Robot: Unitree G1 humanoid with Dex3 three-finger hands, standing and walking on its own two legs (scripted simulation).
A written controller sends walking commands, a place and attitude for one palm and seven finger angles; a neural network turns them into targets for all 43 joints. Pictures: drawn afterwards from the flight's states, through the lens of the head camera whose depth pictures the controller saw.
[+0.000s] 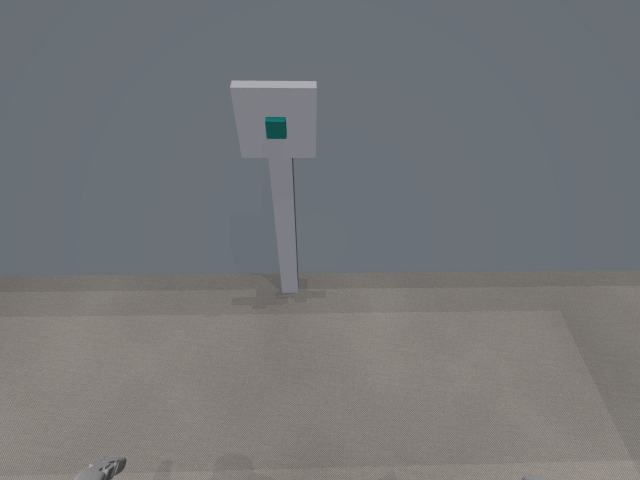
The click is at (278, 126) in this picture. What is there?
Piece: button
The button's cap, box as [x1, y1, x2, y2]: [265, 117, 286, 138]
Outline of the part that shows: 266,117 265,124 267,138 285,138 285,117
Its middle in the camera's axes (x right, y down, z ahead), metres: -0.10 -0.25 +0.87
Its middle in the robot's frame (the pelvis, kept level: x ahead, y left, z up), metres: +0.81 +0.14 -0.02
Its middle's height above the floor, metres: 0.75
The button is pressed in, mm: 0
